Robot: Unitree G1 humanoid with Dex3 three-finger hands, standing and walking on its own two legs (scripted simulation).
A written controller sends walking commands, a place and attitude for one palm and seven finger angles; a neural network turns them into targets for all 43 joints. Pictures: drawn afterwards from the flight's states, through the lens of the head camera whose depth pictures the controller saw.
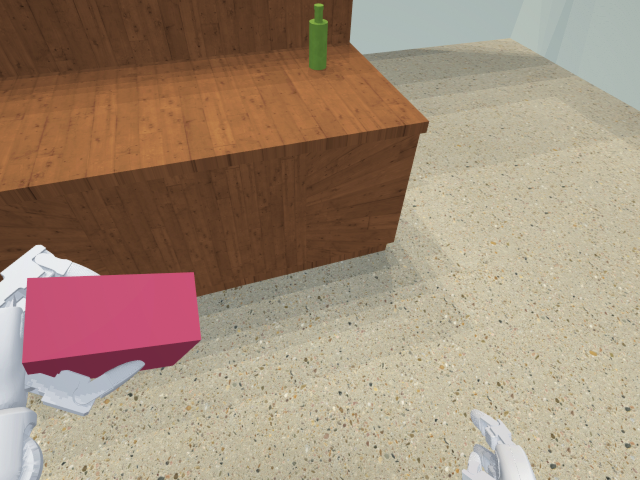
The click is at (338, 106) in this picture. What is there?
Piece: table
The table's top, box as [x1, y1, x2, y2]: [0, 42, 428, 205]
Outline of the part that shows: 428,121 349,42 327,45 326,67 322,70 313,70 309,68 308,47 299,47 0,78 0,205 421,133 426,131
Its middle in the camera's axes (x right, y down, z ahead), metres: -0.45 -0.41 +1.22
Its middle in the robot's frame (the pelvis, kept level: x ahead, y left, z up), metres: +1.16 +0.51 -0.14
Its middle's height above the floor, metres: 0.63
